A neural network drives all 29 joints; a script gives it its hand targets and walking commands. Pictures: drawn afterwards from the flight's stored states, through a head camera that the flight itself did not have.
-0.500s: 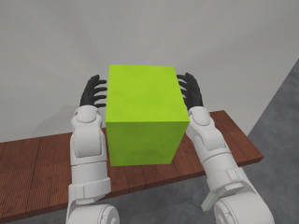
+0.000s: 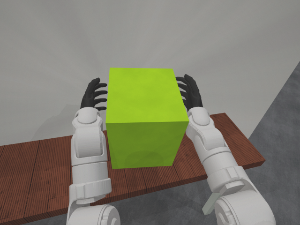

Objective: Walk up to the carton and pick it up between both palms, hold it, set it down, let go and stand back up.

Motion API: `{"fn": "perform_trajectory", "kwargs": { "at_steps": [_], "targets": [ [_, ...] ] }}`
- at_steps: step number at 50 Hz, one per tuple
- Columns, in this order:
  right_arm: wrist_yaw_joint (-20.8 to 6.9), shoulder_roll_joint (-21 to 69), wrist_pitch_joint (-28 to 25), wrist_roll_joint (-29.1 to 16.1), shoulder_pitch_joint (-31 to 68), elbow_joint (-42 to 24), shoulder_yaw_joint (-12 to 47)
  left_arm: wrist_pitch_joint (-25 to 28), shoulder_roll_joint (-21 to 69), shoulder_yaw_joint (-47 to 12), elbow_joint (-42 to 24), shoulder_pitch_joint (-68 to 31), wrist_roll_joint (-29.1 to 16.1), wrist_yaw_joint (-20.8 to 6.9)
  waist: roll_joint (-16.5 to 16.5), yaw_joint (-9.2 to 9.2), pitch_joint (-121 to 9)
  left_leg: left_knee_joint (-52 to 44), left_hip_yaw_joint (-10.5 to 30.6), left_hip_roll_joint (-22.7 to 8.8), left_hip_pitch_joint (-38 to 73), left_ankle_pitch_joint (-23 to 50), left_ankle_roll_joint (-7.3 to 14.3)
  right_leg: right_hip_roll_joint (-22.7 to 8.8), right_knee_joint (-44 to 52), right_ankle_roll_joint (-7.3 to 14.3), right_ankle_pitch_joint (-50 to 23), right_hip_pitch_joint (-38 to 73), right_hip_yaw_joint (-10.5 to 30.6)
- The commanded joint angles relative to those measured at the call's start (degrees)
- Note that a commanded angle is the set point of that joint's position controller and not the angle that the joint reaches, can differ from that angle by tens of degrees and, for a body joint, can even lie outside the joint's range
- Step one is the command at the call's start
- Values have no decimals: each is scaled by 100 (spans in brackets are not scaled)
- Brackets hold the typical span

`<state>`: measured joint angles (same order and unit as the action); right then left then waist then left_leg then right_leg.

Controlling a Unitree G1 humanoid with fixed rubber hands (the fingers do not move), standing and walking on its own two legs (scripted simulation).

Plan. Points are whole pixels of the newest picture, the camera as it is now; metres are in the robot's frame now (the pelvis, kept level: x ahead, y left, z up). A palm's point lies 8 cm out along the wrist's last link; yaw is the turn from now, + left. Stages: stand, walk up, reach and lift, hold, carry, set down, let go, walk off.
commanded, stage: hold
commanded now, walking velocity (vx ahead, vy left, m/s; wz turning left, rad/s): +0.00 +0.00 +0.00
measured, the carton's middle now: (142, 119) +0.37 +0.02 +0.13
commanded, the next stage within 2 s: none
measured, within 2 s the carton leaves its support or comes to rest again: neither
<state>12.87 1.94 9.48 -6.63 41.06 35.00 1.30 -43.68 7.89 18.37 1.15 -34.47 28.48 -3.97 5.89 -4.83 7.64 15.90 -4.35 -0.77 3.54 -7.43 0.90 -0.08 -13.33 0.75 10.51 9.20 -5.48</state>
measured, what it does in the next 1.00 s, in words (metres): stands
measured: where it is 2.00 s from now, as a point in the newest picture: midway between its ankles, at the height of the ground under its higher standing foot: outside the picture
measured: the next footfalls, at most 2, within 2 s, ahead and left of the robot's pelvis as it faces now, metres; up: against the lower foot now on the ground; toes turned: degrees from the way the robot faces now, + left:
none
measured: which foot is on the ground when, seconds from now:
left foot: down 0.00-1.00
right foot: down 0.00-1.00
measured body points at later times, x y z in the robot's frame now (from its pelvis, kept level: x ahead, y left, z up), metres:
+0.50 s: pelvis -0.01 +0.00 +0.00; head -0.05 +0.04 +0.45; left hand +0.35 +0.15 +0.19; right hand +0.37 -0.11 +0.19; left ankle +0.03 +0.11 -0.75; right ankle -0.02 -0.10 -0.75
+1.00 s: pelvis -0.01 +0.00 +0.00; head -0.05 +0.04 +0.45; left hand +0.36 +0.15 +0.19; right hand +0.37 -0.12 +0.19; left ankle +0.03 +0.11 -0.75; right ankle -0.01 -0.10 -0.75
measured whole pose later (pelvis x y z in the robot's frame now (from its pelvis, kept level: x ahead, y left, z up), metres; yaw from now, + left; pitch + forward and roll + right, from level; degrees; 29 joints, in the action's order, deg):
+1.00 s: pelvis -0.01 +0.00 +0.00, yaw +0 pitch -13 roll +0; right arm 12.2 2.2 8.1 -5.6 41.5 36.0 -0.5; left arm -43.4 7.8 18.1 2.7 -35.9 28.5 -3.4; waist 5.5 -4.6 8.1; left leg 16.2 -4.7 -0.9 3.7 -6.8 1.1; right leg -0.1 -13.7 0.7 9.8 9.1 -5.6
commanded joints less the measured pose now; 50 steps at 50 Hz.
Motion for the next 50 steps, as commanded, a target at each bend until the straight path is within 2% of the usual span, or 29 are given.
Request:
{"fn": "perform_trajectory", "kwargs": {
  "at_steps": [1, 3, 4, 5, 6, 10, 14, 15, 16, 20, 21, 23, 24, 25, 26, 27, 28, 31, 32, 33, 34, 36, 37, 41, 45, 47, 48, 49, 50],
  "targets": [
    [-421, 2585, -370, -477, 3158, -1730, 1657, 364, 2222, -2533, -1057, -2994, -1122, -720, -722, -151, -2294, 235, -70, 148, 1215, 1733, -96, 235, -46, -417, -1992, -164, -233],
    [-377, 2519, -356, -597, 2917, -1968, 1801, 331, 2238, -2715, -1108, -2687, -1179, -695, -853, -177, -2412, 421, 30, 157, 1460, 2499, -206, 302, -37, -410, -2375, -97, -250],
    [-338, 2466, -296, -511, 2867, -1766, 1830, 297, 2203, -2680, -1049, -2564, -1180, -665, -752, -275, -2295, 477, 47, 172, 1483, 2460, -182, 247, -55, -409, -2514, -148, -169],
    [-324, 2393, -241, -502, 2779, -1814, 1799, 257, 2150, -2641, -1036, -2547, -976, -669, -803, -183, -1987, 358, 72, 184, 1402, 2250, -162, 235, 31, -444, -2350, -212, -186],
    [-326, 2358, -125, -256, 2590, -1446, 1690, 163, 1971, -2405, -380, -2311, -750, -726, -660, -163, -1368, 246, -12, 168, 1251, 1762, -142, 162, 105, -450, -1981, -497, -207],
    [-389, 2395, -97, -331, 2765, -1570, 1649, 150, 2065, -2404, -749, -2489, -897, -786, -600, -186, -1547, 103, -3, 123, 984, 1357, -116, 193, 122, -383, -1499, -277, -263],
    [-404, 2472, -203, -408, 2886, -1961, 1728, 236, 2126, -2425, -860, -2510, -923, -747, -685, -77, -1807, 178, 6, 185, 1112, 1525, -77, 214, 102, -396, -1655, -282, -279],
    [-400, 2599, -267, -515, 3155, -2280, 1919, 271, 2255, -2522, -927, -2570, -1046, -719, -484, 41, -2117, 237, -15, 197, 1219, 1766, -102, 270, 40, -438, -1889, -217, -301],
    [-372, 2484, -275, -493, 3018, -2103, 1899, 258, 2189, -2502, -911, -2538, -1063, -703, -568, -43, -1897, 248, 34, 179, 1188, 1773, -110, 232, 47, -427, -1918, -236, -217],
    [-397, 2542, -141, -136, 3058, -1580, 1754, 253, 2043, -2342, -500, -2830, -911, -740, -238, -15, -1612, -58, -58, 165, 917, 667, 96, 144, 190, -448, -871, -565, -265],
    [-433, 2636, -137, -138, 3024, -1506, 1616, 231, 2064, -2319, -423, -2772, -842, -742, -395, -1, -1440, -86, -107, 149, 896, 522, 94, 92, 232, -449, -731, -668, -212],
    [-454, 2605, -127, -60, 3092, -1448, 1543, 196, 2050, -2203, -351, -2952, -806, -824, -277, -85, -1371, -188, -107, 109, 801, 363, 111, 142, 288, -400, -556, -633, -205],
    [-492, 2492, -141, -11, 3140, -1263, 1405, 185, 2114, -2232, -243, -2940, -822, -820, -450, -16, -1359, -237, -113, 113, 794, 250, 55, 148, 244, -394, -386, -637, -265],
    [-516, 2413, -192, -3, 3101, -1293, 1369, 163, 2165, -2206, -52, -2898, -836, -819, -469, -92, -1256, -253, -144, 94, 715, 282, 78, 159, 307, -365, -346, -597, -226],
    [-536, 2352, -255, -57, 3333, -1455, 1248, 218, 2141, -2174, -72, -2899, -870, -835, -456, -42, -1520, -247, -153, 70, 696, 115, 76, 190, 200, -405, -267, -576, -243],
    [-531, 2488, -238, 25, 3296, -1325, 1286, 243, 2207, -2125, 9, -2891, -830, -807, -521, -86, -1512, -237, -139, 93, 759, 265, 114, 171, 228, -405, -404, -612, -283],
    [-542, 2505, -279, -88, 3439, -1315, 1215, 304, 2180, -2253, -378, -3306, -904, -792, -607, -136, -1605, -202, -121, 79, 777, 341, 56, 173, 190, -367, -444, -572, -307],
    [-575, 2377, -309, 37, 3211, -1115, 1057, 267, 2224, -2249, 26, -3199, -927, -772, -748, -240, -1534, -188, -119, 71, 556, 219, 26, 193, 153, -325, -270, -548, -247],
    [-594, 2350, -307, 28, 3254, -1071, 1099, 269, 2249, -2198, -65, -3088, -864, -758, -685, -90, -1486, -196, -42, 24, 599, 322, 18, 208, 199, -318, -241, -592, -262],
    [-611, 2518, -311, -8, 3265, -1047, 1077, 271, 2238, -2204, -68, -3127, -869, -749, -689, -134, -1677, -174, -77, 32, 754, 242, 45, 165, 202, -304, -229, -618, -245],
    [-641, 2429, -336, 8, 3358, -1142, 1041, 288, 2256, -2210, -55, -3148, -832, -735, -938, -170, -1567, -259, -104, 14, 710, 120, 82, 261, 146, -286, -72, -691, -328],
    [-649, 2333, -287, 34, 3327, -1012, 1090, 266, 2079, -2127, -40, -3145, -820, -694, -837, -121, -1536, -271, -90, -18, 662, 205, 88, 205, 115, -337, -285, -514, -279],
    [-631, 2359, -329, -76, 3415, -1127, 1194, 246, 2101, -2167, -113, -3079, -878, -677, -705, 7, -1594, -211, -112, 0, 640, 416, 64, 225, 147, -367, -508, -340, -258],
    [-552, 2499, -411, -190, 3345, -1347, 1399, 349, 2103, -2183, -284, -2964, -1022, -641, -404, -27, -2196, 61, -101, 87, 1091, 1041, 1, 237, 76, -386, -1178, -308, -206],
    [-582, 2508, -350, -73, 3245, -940, 1316, 327, 2048, -2131, -110, -3083, -831, -684, -452, 40, -1436, -78, -174, 80, 831, 596, 42, 169, 259, -349, -584, -605, -251],
    [-591, 2311, -351, -61, 3226, -940, 1162, 300, 2084, -2153, -94, -2997, -788, -715, -586, -23, -1316, -160, -132, 55, 728, 441, -1, 187, 238, -358, -462, -610, -251],
    [-603, 2508, -356, 45, 3319, -896, 1162, 294, 2244, -2098, 102, -3124, -783, -696, -559, -159, -1450, -147, -139, 82, 774, 335, 43, 153, 247, -335, -282, -580, -244],
    [-621, 2447, -372, 26, 3290, -914, 1172, 295, 2097, -2071, -52, -3045, -794, -698, -640, -46, -1271, -135, -136, 65, 777, 315, 28, 148, 197, -355, -362, -637, -258],
    [-591, 2577, -391, -67, 3285, -1037, 1172, 325, 2076, -2100, -242, -3065, -891, -683, -483, -69, -1466, -57, -173, 74, 820, 591, 39, 150, 162, -364, -632, -562, -257]
  ]
}}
